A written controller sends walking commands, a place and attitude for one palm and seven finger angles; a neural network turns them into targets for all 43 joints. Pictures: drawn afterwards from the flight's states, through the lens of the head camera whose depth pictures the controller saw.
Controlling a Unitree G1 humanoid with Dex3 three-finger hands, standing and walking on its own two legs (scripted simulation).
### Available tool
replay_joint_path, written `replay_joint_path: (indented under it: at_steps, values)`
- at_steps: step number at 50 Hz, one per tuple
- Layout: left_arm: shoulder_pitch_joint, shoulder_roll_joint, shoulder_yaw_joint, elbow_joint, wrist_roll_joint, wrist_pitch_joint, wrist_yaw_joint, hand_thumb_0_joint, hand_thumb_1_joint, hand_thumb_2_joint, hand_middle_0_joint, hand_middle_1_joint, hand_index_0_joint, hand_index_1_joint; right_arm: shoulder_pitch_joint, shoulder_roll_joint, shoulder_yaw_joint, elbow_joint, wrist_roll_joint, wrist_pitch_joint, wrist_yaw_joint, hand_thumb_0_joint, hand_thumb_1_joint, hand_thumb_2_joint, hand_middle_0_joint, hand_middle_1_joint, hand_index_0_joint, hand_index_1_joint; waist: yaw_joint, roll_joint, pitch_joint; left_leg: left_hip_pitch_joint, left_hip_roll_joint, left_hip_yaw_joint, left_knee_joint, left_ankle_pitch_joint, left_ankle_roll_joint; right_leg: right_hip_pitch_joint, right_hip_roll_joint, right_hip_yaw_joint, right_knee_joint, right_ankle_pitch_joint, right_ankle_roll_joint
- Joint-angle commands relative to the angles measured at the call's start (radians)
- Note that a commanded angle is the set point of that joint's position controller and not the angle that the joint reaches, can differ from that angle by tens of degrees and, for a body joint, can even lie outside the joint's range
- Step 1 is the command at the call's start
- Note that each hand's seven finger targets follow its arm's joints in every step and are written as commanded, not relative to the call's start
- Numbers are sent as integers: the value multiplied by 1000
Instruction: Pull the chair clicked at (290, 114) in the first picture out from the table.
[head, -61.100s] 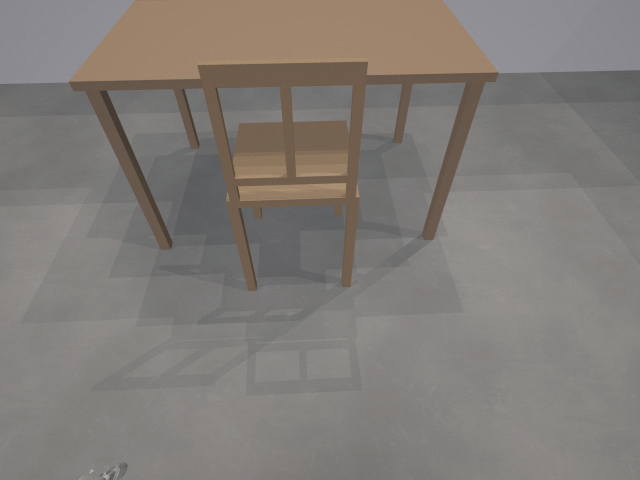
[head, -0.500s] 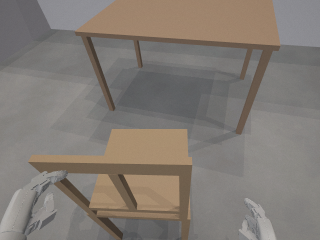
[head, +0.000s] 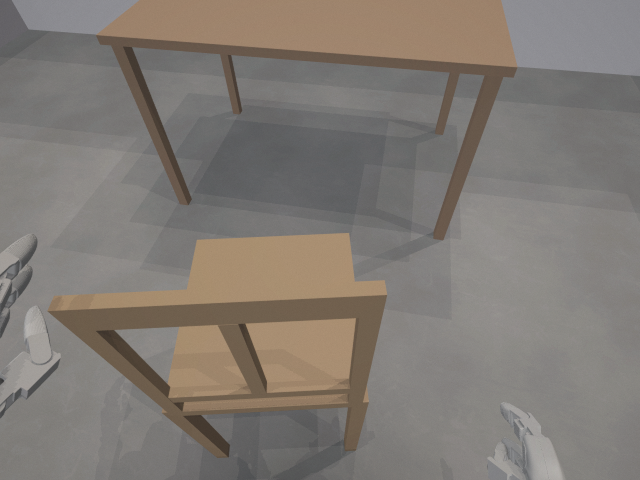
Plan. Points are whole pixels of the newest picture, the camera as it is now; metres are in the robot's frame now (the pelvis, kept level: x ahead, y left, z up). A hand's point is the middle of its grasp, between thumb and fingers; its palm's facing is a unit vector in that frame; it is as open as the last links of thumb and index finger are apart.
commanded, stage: step back with the hand held close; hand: left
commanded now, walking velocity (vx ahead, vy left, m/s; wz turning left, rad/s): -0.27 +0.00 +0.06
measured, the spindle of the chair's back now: (247, 359) +0.29 +0.13 -0.09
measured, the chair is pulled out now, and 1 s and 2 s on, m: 0.66 0.66 0.66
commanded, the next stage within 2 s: stop stepping back and stand still in 1.38 s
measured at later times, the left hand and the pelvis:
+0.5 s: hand out of the picture +0.14 +0.29 +0.17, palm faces +0.49 -0.72 -0.50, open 7.4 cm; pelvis -0.05 +0.02 -0.01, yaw +2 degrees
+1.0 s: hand out of the picture +0.11 +0.28 +0.17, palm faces +0.49 -0.70 -0.52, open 7.4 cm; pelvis -0.09 +0.00 -0.02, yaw +3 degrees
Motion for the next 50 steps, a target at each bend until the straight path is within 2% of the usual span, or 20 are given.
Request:
replay_joint_path:
  at_steps: [1,5,8,13,15,19,20,22,25,27,31,34,35,38,40,41,44,47,48,50]
  values:
    - [-24,211,204,-246,-4,-86,49,0,900,900,-200,-300,-200,-300,-119,-79,-21,-158,-4,-77,-17,0,-900,-900,200,300,200,300,23,128,-241,0,130,-87,-93,396,60,141,-56,33,14,213,-13]
    - [-9,169,172,-167,-3,-68,52,0,900,900,-200,-300,-200,-300,-114,-87,-33,-135,-4,-86,-19,0,-900,-900,200,300,200,300,18,87,-205,-96,136,-86,-97,209,65,136,-58,47,9,152,-13]
    - [-30,156,150,-164,3,-59,55,0,900,900,-200,-300,-200,-300,-103,-81,-29,-140,-6,-87,-18,0,-900,-900,200,300,200,300,16,1,-171,-156,102,-80,-65,33,53,98,-73,82,-43,123,-23]
    - [-102,196,158,-227,9,-65,69,0,900,900,-200,-300,-200,-300,-82,-78,-16,-147,-13,-88,-23,0,-900,-900,200,300,200,300,2,-88,-118,-116,35,-53,35,-192,38,-107,-137,154,-183,-192,-68]
    - [-111,227,185,-245,13,-71,79,0,900,900,-200,-300,-200,-300,-86,-86,-12,-143,-15,-91,-31,0,-900,-900,200,300,200,300,0,-5,-104,-133,62,-89,-24,-228,48,-119,-114,130,-163,-240,-61]
    - [-112,198,196,-250,28,-98,78,0,900,900,-200,-300,-200,-300,-89,-95,-5,-178,-13,-113,-33,0,-900,-900,200,300,200,300,7,186,-102,-433,166,-215,-253,-412,100,171,9,39,95,-121,-2]
    - [-99,201,198,-240,27,-101,76,0,900,900,-200,-300,-200,-300,-92,-90,-9,-172,-5,-119,-34,0,-900,-900,200,300,200,300,7,203,-107,-417,164,-218,-239,-353,104,182,10,36,103,-44,-3]
    - [-76,190,189,-252,20,-111,66,0,900,900,-200,-300,-200,-300,-79,-87,-8,-167,-14,-131,-27,0,-900,-900,200,300,200,300,11,148,-140,-348,142,-187,-172,-218,92,159,-2,47,80,36,-7]
    - [-79,185,204,-210,26,-118,61,0,900,900,-200,-300,-200,-300,-78,-91,-19,-148,-13,-145,-24,0,-900,-900,200,300,200,300,9,163,-118,-470,158,-175,-186,-350,104,222,0,61,111,9,-1]
    - [-104,170,189,-232,34,-131,55,0,900,900,-200,-300,-200,-300,-65,-97,-22,-154,-14,-154,-17,0,-900,-900,200,300,200,300,8,102,-98,-517,145,-169,-150,-395,104,209,-2,82,113,-15,-6]
    - [-129,203,191,-251,21,-141,64,0,900,900,-200,-300,-200,-300,-43,-82,-26,-125,-27,-156,-10,0,-900,-900,200,300,200,300,-3,-83,-123,-246,18,-69,114,-272,44,-97,-145,244,-143,-135,-91]
    - [-134,220,201,-267,20,-139,78,0,900,900,-200,-300,-200,-300,-59,-76,-24,-94,-37,-143,1,0,-900,-900,200,300,200,300,-6,-150,-190,-95,-4,-54,237,-127,29,-175,-223,231,-181,-84,-130]
    - [-108,228,216,-256,15,-136,82,0,900,900,-200,-300,-200,-300,-72,-77,-28,-86,-33,-135,-4,0,-900,-900,200,300,200,300,-6,-119,-197,-77,9,-70,206,-96,32,-174,-206,211,-156,-42,-126]
    - [-82,234,242,-286,13,-154,79,0,900,900,-200,-300,-200,-300,-96,-83,-28,-111,-29,-130,-11,0,-900,-900,200,300,200,300,0,-2,-175,-187,88,-158,-19,-161,59,-115,-90,119,-55,-169,-61]
    - [-60,231,261,-264,23,-162,80,0,900,900,-200,-300,-200,-300,-110,-104,-34,-128,-21,-141,-19,0,-900,-900,200,300,200,300,-4,193,-148,-435,188,-242,-209,-404,108,82,9,67,133,-222,-16]
    - [-65,202,252,-266,28,-170,75,0,900,900,-200,-300,-200,-300,-101,-106,-32,-139,-19,-148,-19,0,-900,-900,200,300,200,300,-5,257,-142,-551,232,-288,-261,-475,134,178,46,49,235,-153,-6]
    - [-62,211,243,-280,23,-191,52,0,900,900,-200,-300,-200,-300,-78,-99,-37,-123,-25,-174,-13,0,-900,-900,200,300,200,300,4,169,-154,-424,218,-249,-145,-182,136,118,37,65,209,-36,-17]
    - [-72,204,237,-263,17,-219,34,0,900,900,-200,-300,-200,-300,-64,-96,-32,-90,-38,-205,-5,0,-900,-900,200,300,200,300,4,195,-119,-361,222,-255,-131,-105,145,70,43,62,116,-96,-21]
    - [-76,201,227,-275,11,-231,31,0,900,900,-200,-300,-200,-300,-48,-95,-29,-80,-46,-214,0,0,-900,-900,200,300,200,300,4,182,-155,-252,202,-254,-70,105,135,57,34,67,29,39,-26]
    - [-68,233,248,-296,6,-231,21,0,900,900,-200,-300,-200,-300,-54,-102,-52,-70,-35,-216,2,0,-900,-900,200,300,200,300,15,75,-253,-189,146,-163,18,29,92,69,9,91,25,69,-47]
